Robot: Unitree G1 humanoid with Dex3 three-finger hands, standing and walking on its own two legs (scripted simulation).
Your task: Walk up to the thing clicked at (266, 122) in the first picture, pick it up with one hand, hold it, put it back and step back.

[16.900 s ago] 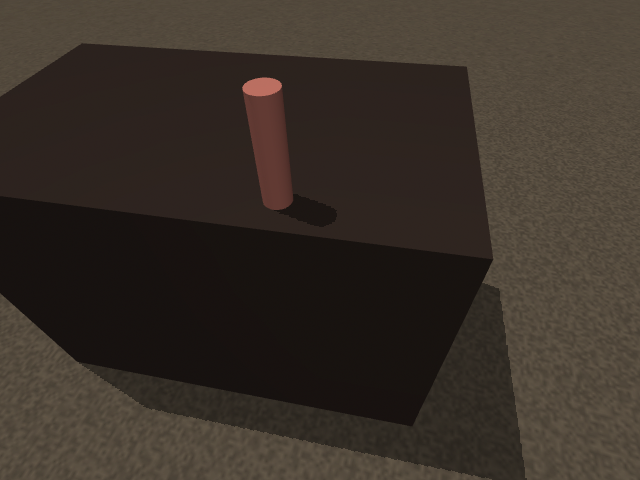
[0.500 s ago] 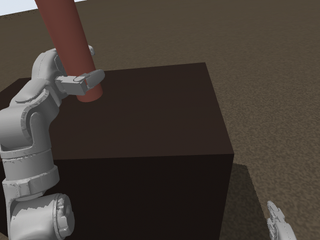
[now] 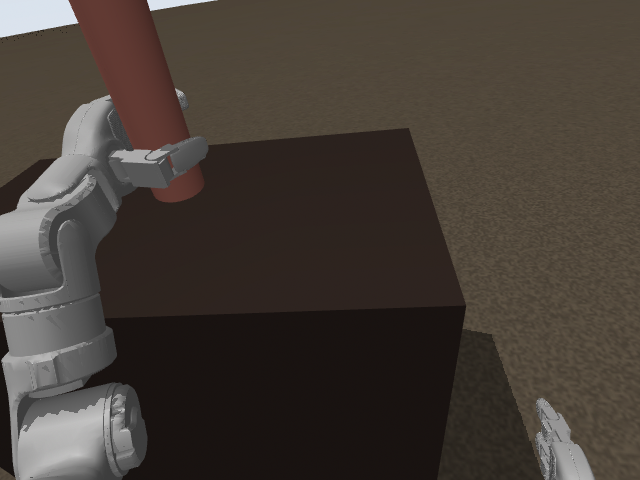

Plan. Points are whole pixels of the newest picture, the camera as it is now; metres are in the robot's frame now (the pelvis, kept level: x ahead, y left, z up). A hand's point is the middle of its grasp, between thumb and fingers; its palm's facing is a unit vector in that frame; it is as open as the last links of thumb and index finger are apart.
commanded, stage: hold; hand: left
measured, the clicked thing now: (143, 92) +0.33 +0.16 +0.39
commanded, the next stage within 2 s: crouch in 1.12 s
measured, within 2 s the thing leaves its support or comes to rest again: neither
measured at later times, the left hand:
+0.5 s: hand (169, 142) +0.34 +0.16 +0.34, palm faces +0.06 -1.00 -0.01, open 8.3 cm
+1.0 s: hand (171, 132) +0.33 +0.15 +0.35, palm faces +0.05 -1.00 -0.02, open 8.3 cm
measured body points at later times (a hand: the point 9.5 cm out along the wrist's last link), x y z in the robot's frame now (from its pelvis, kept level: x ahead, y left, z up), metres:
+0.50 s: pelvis +0.00 +0.00 +0.00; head -0.07 -0.04 +0.44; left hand +0.33 +0.21 +0.34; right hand +0.18 -0.25 -0.07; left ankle +0.04 +0.12 -0.73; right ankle +0.03 -0.13 -0.73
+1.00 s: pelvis +0.00 +0.00 +0.00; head -0.07 -0.04 +0.44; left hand +0.32 +0.21 +0.35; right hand +0.18 -0.25 -0.06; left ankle +0.04 +0.12 -0.73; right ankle +0.03 -0.13 -0.73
